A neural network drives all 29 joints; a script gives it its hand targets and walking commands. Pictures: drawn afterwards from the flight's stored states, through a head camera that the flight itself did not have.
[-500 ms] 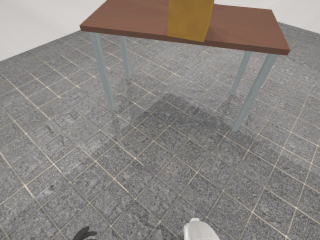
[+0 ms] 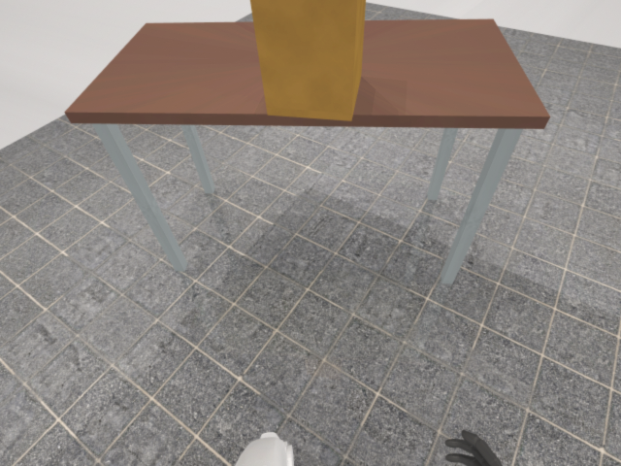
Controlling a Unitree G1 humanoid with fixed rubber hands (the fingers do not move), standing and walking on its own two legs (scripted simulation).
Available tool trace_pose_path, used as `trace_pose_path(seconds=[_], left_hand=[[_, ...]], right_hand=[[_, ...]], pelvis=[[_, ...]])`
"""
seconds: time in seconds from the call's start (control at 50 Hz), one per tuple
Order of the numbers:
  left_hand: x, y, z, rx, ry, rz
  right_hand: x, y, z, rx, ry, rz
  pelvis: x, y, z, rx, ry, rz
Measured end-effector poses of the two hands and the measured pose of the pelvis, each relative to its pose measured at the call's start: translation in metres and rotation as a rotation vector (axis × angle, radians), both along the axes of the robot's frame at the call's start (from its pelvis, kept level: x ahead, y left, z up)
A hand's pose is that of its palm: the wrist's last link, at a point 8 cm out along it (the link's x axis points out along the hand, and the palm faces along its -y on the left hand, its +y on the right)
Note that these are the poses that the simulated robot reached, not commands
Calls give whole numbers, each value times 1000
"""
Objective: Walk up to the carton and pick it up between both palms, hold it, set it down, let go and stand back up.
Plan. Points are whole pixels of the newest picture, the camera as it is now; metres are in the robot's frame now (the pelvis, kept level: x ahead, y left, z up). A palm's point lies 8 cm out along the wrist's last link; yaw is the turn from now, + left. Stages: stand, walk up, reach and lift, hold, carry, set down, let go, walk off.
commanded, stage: walk up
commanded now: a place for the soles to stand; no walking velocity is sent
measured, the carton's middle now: (315, 43) +0.93 +0.05 +0.11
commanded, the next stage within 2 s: none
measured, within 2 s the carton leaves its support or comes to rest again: neither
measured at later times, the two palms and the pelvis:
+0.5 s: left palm (240, 316) +0.36 +0.17 -0.10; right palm (522, 452) +0.17 -0.24 -0.12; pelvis +0.20 -0.01 +0.00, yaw -3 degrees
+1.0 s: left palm (219, 320) +0.38 +0.22 -0.15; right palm (450, 250) +0.50 -0.21 -0.10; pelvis +0.36 -0.02 -0.02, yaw +3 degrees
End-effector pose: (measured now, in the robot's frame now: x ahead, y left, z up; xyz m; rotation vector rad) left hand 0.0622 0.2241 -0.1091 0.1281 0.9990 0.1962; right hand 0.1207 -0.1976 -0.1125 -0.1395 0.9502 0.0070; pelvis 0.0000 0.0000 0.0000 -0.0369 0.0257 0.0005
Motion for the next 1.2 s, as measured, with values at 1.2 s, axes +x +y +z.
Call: trace_pose_path(seconds=[1.2], left_hand=[[422,-51,-16,-52,44,-73]], right_hand=[[384,-49,10,-64,-51,-102]], pelvis=[[388,-41,-4,58,-27,25]])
